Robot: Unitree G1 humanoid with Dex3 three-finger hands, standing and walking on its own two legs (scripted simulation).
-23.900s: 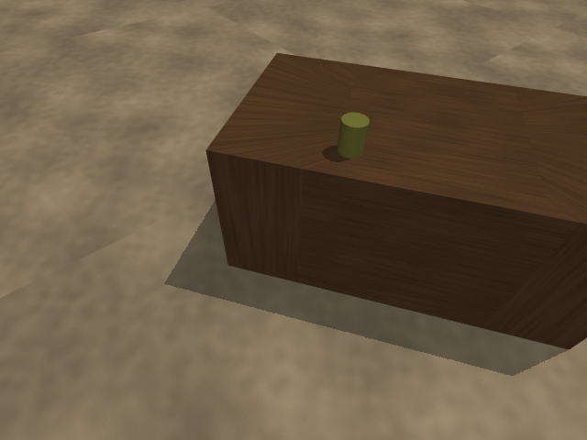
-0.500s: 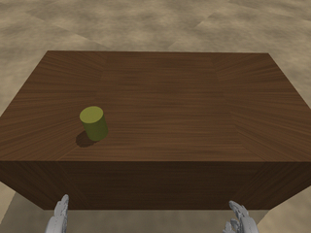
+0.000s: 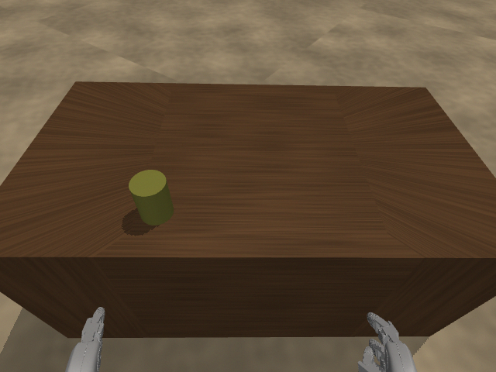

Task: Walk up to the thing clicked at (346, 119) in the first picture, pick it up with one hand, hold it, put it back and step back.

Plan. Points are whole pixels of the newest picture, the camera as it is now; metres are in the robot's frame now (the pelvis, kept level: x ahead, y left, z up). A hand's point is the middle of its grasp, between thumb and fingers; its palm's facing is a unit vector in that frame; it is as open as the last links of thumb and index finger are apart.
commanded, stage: home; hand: left
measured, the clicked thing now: (152, 198) +0.52 +0.21 -0.07
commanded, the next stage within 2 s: stand in 1.38 s
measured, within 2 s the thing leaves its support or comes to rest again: neither
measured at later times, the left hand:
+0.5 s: hand (124, 356) +0.19 +0.19 -0.05, palm faces +0.12 -0.95 -0.29, open 17.5 cm
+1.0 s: hand (128, 365) +0.17 +0.18 -0.05, palm faces +0.11 -0.95 -0.28, open 17.6 cm
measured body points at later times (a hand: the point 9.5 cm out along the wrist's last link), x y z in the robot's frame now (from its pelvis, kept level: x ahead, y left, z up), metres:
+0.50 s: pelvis +0.02 +0.01 +0.00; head +0.04 +0.01 +0.45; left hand +0.18 +0.24 -0.03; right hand +0.18 -0.23 -0.07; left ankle +0.03 +0.15 -0.68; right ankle +0.02 -0.13 -0.68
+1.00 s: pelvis +0.01 +0.00 +0.00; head +0.02 +0.00 +0.45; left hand +0.16 +0.23 -0.03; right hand +0.17 -0.24 -0.07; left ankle +0.03 +0.15 -0.68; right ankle +0.02 -0.13 -0.69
